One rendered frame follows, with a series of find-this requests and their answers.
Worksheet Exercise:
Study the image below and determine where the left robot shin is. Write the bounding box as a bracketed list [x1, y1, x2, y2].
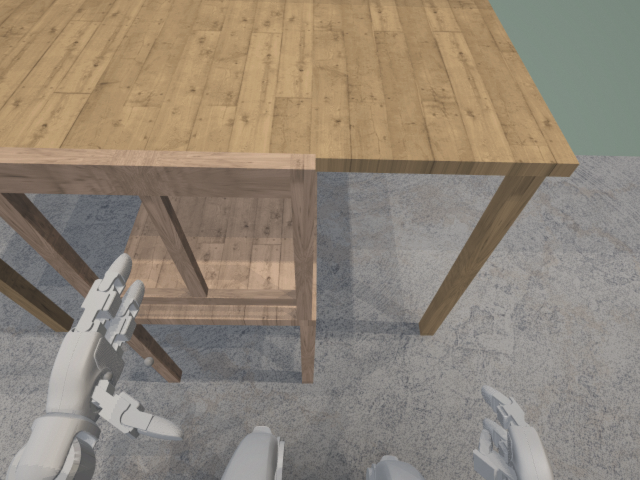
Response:
[252, 426, 272, 434]

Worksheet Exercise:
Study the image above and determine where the right robot hand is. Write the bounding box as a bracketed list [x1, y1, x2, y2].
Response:
[473, 385, 555, 480]

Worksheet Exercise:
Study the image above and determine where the robot left forearm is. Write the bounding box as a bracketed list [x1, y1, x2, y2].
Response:
[6, 413, 101, 480]

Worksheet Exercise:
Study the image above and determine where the chair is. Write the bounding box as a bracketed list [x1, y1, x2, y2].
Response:
[0, 147, 317, 384]

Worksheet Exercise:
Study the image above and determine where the table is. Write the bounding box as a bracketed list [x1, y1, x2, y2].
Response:
[0, 0, 579, 336]

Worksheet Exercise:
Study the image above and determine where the robot left thigh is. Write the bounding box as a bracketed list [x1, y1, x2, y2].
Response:
[221, 433, 285, 480]

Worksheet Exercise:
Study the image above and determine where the left robot hand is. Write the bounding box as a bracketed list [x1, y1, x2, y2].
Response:
[45, 253, 184, 441]

